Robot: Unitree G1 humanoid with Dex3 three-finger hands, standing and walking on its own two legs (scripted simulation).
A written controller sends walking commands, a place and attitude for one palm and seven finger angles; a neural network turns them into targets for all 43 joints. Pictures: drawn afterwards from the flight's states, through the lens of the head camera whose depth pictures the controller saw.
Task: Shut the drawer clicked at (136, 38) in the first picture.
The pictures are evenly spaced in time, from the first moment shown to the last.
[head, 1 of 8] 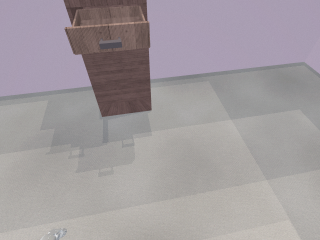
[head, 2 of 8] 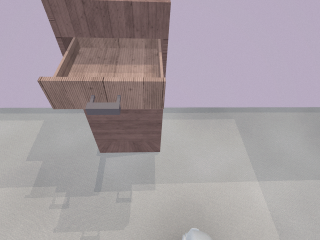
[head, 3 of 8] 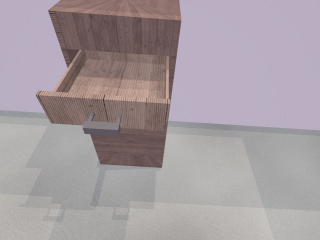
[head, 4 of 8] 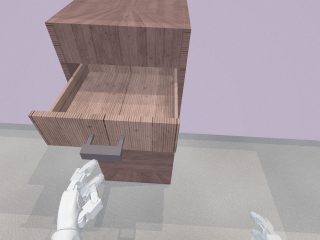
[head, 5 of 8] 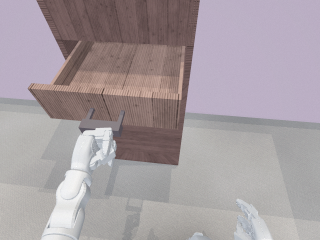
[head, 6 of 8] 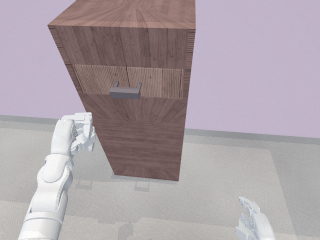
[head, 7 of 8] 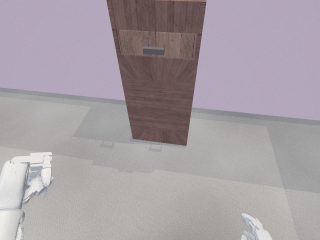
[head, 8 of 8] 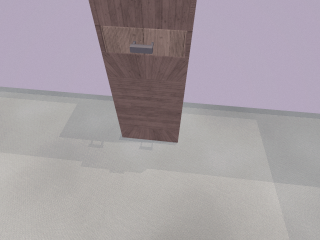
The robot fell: no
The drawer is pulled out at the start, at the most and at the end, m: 0.26 0.26 0.00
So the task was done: yes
